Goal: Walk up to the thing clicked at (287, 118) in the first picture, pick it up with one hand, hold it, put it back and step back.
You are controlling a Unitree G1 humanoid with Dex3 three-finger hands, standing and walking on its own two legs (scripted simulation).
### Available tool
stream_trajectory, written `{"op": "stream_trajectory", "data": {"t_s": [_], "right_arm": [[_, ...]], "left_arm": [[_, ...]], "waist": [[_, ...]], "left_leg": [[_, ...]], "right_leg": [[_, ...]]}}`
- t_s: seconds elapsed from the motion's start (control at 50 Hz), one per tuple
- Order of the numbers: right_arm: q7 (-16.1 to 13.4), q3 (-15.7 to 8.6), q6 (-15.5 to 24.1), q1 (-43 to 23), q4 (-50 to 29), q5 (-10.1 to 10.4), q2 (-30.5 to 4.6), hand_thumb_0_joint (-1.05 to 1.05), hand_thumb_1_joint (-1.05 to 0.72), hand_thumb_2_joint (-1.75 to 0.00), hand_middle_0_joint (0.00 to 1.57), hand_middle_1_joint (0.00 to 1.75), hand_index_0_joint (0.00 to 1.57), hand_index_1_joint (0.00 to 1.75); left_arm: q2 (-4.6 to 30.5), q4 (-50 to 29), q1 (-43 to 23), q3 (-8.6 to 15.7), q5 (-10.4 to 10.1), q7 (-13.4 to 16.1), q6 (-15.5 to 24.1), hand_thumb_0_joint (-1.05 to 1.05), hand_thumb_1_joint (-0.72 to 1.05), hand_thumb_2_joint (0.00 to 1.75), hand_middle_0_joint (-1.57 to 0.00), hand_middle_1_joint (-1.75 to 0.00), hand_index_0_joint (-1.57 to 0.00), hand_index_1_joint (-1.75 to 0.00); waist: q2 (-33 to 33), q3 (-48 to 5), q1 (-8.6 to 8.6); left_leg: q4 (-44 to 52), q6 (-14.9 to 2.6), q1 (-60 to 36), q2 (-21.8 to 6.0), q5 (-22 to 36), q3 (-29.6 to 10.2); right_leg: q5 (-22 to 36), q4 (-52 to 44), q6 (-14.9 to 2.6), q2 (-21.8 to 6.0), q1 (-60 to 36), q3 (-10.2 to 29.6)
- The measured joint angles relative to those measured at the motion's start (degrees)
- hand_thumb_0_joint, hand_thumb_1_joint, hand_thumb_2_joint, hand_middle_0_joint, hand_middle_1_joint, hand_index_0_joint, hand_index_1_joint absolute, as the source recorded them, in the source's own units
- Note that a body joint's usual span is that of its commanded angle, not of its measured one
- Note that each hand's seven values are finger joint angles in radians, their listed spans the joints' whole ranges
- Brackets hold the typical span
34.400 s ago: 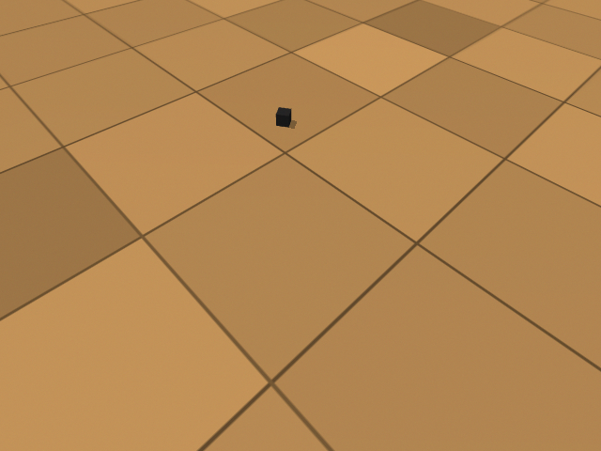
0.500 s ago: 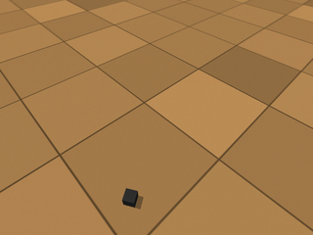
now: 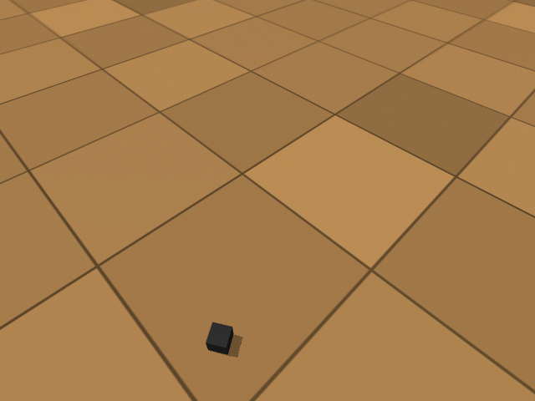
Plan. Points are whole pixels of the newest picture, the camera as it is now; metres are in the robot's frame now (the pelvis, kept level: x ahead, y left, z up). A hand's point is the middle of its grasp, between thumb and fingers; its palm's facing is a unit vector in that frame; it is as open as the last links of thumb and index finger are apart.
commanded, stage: stand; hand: left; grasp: from above
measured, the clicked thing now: (220, 338) +0.47 +0.17 -0.74
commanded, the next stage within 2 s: step back in 1.04 s
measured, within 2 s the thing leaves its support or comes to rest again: neither
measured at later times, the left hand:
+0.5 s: hand out of the picture +0.08 +0.24 -0.16, palm faces +0.00 -0.94 -0.33, open 7.4 cm
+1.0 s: hand out of the picture +0.10 +0.24 -0.15, palm faces -0.01 -0.94 -0.34, open 7.4 cm
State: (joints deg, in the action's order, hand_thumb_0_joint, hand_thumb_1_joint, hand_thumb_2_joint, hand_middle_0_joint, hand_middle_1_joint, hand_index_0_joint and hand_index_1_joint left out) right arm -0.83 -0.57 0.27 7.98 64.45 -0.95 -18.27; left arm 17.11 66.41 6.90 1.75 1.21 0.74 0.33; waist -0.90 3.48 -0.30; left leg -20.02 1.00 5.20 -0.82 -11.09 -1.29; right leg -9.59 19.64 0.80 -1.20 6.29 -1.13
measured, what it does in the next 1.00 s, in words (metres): stands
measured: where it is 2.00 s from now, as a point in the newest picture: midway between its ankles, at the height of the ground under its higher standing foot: outside the picture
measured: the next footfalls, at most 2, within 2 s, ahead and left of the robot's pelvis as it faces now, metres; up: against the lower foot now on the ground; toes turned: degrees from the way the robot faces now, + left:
left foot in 1.34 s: -0.02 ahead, +0.13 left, +0.00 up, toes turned -3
right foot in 1.84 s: -0.11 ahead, -0.04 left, +0.00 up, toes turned -2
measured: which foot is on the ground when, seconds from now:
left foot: down 0.00-1.00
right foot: down 0.00-1.00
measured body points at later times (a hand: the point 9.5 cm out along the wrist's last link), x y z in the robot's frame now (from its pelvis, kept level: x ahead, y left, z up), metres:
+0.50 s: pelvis +0.01 +0.00 +0.00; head +0.02 -0.01 +0.45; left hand +0.08 +0.29 -0.13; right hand +0.08 -0.30 -0.14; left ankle +0.00 +0.13 -0.75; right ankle +0.02 -0.13 -0.75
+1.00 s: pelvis +0.01 -0.01 +0.00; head +0.02 -0.01 +0.45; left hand +0.10 +0.29 -0.13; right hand +0.08 -0.30 -0.14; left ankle +0.00 +0.13 -0.75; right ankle +0.02 -0.13 -0.75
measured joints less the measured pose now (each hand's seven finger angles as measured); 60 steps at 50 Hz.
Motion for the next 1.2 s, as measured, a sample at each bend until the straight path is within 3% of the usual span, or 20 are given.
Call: {"op": "stream_trajectory", "data": {"t_s": [1.04, 1.16, 1.2], "right_arm": [[0.5, 0.4, 0.2, -1.2, 0.1, 0.2, -1.1, 0.01, -0.9, -0.9, 0.2, 0.3, 0.2, 0.3], [1.0, -0.6, -1.3, -3.4, -2.8, 0.9, -2.4, 0.01, -0.9, -0.9, 0.21, 0.3, 0.2, 0.3], [1.1, -1.1, -1.9, -3.9, -4.1, 0.9, -3.0, 0.01, -0.9, -0.9, 0.21, 0.3, 0.2, 0.3]], "left_arm": [[1.5, -0.9, -1.1, -0.5, -0.5, -0.6, 0.2, 0.01, 0.91, 0.9, -0.21, -0.3, -0.2, -0.3], [2.6, -4.9, -2.0, 1.4, -1.1, -0.4, -0.3, 0.01, 0.91, 0.9, -0.21, -0.3, -0.2, -0.3], [3.1, -6.4, -2.5, 1.8, -0.7, -0.2, -0.6, 0.01, 0.91, 0.9, -0.21, -0.3, -0.2, -0.3]], "waist": [[0.3, -0.4, 0.37], [-0.1, 3.5, 0.63], [0.4, 5.0, 0.33]], "left_leg": [[1.9, 0.52, -1.2, -0.6, -0.2, 0.9], [-8.0, -0.71, 6.1, -1.1, -2.7, 0.7], [-15.2, -1.55, 9.4, 0.4, -8.4, 0.2]], "right_leg": [[-0.6, -0.4, -0.5, 0.6, -0.1, 0.8], [-1.1, 4.1, -0.86, 1.3, 4.8, 0.9], [-1.1, 5.8, -0.73, 0.8, 6.8, 1.5]]}}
